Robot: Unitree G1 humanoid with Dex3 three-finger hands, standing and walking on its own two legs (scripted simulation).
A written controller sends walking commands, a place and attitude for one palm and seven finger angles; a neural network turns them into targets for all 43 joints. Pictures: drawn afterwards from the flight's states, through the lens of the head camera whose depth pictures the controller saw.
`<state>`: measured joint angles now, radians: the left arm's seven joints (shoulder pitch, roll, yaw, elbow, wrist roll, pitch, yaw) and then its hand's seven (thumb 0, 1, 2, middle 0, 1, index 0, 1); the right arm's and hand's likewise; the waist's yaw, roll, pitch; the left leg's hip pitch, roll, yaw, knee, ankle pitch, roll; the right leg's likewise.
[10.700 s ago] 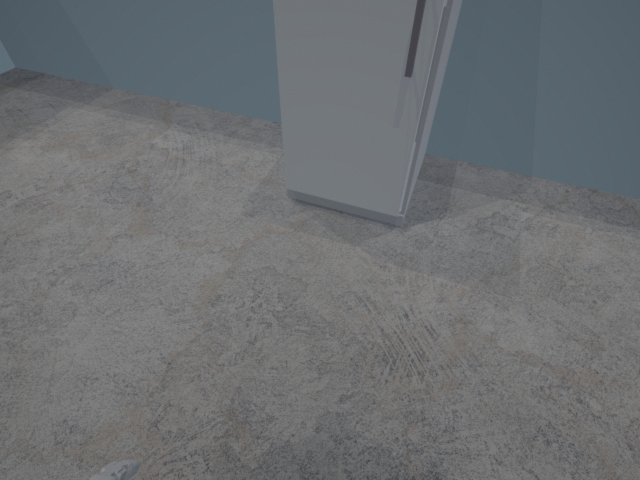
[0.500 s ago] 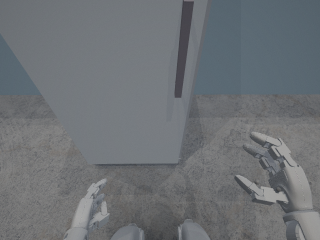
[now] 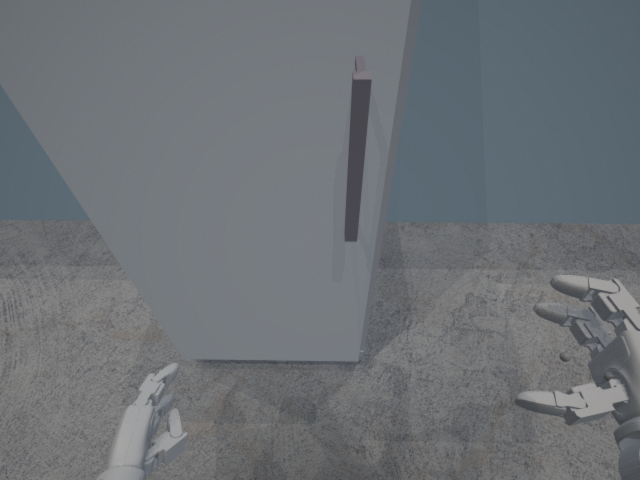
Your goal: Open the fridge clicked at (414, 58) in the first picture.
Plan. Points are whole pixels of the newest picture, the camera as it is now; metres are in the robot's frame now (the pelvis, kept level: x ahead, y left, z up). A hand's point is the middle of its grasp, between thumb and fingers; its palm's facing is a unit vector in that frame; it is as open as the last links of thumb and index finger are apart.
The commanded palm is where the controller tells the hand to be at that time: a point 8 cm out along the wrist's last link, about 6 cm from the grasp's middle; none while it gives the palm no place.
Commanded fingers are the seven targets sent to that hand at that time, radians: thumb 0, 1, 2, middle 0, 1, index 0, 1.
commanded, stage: raise the hand to about handle height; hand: right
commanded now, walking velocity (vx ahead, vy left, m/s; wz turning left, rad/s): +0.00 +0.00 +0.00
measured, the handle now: (354, 161) +0.52 -0.03 +0.13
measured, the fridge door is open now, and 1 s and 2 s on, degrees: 0 0 0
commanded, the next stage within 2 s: move the hooked fingers beside the handle in 0.90 s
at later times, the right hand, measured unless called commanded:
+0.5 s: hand (623, 298) +0.27 -0.28 +0.15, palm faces +0.08 +1.00 -0.05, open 14.0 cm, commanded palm +0.23 -0.32 +0.16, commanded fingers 0.00 0.50 -0.30 0.30 1.20 0.30 1.20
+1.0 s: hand (609, 316) +0.25 -0.26 +0.15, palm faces +0.09 +0.99 -0.04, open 14.0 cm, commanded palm +0.23 -0.30 +0.16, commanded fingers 0.00 0.50 -0.30 0.30 1.20 0.30 1.20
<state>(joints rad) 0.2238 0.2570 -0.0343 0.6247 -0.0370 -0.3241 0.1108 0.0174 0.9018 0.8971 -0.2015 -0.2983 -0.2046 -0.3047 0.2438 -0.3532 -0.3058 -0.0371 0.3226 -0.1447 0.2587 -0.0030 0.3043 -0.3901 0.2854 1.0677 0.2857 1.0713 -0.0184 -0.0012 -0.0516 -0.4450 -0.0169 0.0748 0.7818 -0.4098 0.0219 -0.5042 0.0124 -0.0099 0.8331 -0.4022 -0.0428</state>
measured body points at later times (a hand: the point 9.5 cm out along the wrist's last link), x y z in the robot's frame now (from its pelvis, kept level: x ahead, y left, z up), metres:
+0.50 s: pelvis +0.00 +0.00 +0.02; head -0.01 +0.00 +0.47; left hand +0.18 +0.24 -0.05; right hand +0.26 -0.33 +0.16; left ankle +0.00 +0.11 -0.70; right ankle +0.02 -0.09 -0.70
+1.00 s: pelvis -0.02 +0.01 +0.02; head -0.03 +0.02 +0.47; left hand +0.16 +0.25 -0.04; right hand +0.24 -0.31 +0.16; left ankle +0.00 +0.11 -0.70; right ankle +0.02 -0.09 -0.70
